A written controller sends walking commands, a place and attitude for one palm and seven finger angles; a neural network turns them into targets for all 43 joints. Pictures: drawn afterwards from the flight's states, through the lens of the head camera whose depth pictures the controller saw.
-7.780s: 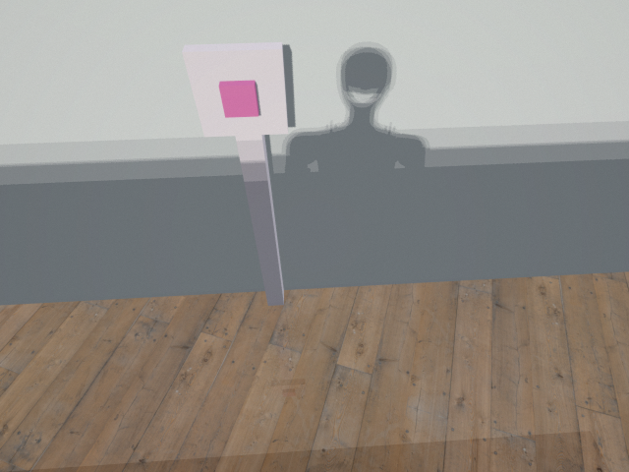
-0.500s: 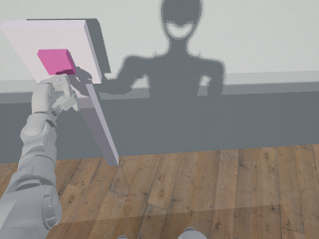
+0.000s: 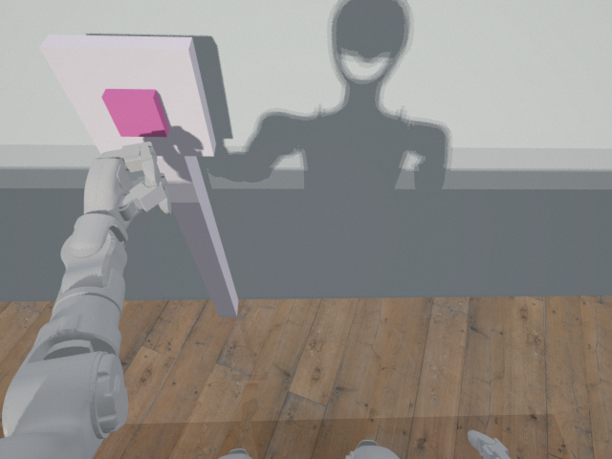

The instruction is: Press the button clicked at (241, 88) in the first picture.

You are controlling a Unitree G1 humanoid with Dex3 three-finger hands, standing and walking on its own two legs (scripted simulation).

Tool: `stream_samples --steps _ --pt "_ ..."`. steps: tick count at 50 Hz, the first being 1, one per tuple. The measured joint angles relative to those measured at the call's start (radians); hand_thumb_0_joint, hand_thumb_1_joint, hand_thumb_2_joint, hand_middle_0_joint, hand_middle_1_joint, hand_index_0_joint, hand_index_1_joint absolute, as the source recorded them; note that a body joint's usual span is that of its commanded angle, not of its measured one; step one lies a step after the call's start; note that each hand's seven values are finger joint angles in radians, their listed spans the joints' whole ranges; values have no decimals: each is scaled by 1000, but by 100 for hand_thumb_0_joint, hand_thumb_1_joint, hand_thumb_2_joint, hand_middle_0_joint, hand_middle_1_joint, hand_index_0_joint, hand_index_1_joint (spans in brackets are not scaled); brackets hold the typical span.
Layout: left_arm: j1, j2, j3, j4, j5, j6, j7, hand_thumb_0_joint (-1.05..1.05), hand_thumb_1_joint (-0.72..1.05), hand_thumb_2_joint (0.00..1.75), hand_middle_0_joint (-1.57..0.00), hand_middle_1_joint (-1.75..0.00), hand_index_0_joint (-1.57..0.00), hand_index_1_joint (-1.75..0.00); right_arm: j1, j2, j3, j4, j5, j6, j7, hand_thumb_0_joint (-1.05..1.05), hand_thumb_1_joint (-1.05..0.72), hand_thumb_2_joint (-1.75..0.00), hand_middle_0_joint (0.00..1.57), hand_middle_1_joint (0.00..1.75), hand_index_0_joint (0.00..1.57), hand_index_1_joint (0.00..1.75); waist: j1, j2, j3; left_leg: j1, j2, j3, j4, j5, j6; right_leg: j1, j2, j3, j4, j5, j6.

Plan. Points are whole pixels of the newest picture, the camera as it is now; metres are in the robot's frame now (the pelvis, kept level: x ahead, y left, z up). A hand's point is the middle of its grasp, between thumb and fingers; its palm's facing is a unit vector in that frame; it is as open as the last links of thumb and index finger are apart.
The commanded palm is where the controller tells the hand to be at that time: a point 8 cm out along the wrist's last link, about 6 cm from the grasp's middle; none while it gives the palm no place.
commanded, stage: press the button with the knuckle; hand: left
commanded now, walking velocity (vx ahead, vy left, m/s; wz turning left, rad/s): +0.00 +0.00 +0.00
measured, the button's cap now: (138, 112) +0.56 +0.24 +0.12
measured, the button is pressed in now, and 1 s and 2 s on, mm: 0 8 0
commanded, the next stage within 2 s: hold the button down briefly in 1.16 s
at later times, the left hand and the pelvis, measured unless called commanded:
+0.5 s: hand (169, 164) +0.48 +0.19 +0.09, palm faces +0.01 -1.00 -0.01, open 3.1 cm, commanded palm +0.46 +0.24 +0.09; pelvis +0.00 +0.00 +0.00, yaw -1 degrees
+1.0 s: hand (167, 152) +0.51 +0.19 +0.09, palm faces +0.01 -1.00 -0.01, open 2.9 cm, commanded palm +0.50 +0.24 +0.09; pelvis +0.00 +0.00 -0.01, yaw +0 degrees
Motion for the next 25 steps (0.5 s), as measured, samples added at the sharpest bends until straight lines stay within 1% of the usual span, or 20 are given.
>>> stream_samples --steps 7,14,17,22,25 --pt "1 11 14 -6 -3 -12 1 2 90 90 -130 -150 -130 -150 29 2 -2 11 -1 9 2 1 -91 -89 20 30 20 30 -6 4 1 -4 5 4 0 -1 -3 -8 5 5 2 0 -2" --pt "-44 30 22 44 7 -11 4 2 90 90 -130 -150 -130 -150 58 -1 -2 34 -4 14 0 1 -91 -89 20 30 20 30 -19 7 4 -17 6 1 2 1 -5 -20 7 2 4 1 -5" --pt "-76 42 33 79 14 -14 3 2 90 90 -130 -150 -130 -150 64 -4 -2 41 -7 15 0 1 -91 -89 20 30 20 30 -27 7 4 -29 7 1 7 0 -5 -32 8 2 8 1 -5" --pt "-132 86 58 144 36 -7 0 2 90 90 -130 -150 -130 -150 70 -9 2 38 -11 18 -2 1 -91 -89 20 30 20 30 -52 2 7 -56 11 2 17 0 -5 -59 12 4 16 3 -6" --pt "-155 107 74 158 43 -11 -5 2 90 90 -130 -150 -130 -150 77 -13 0 34 -14 19 -1 1 -91 -89 20 30 20 30 -62 0 7 -74 14 3 24 -2 -5 -77 14 5 19 4 -6"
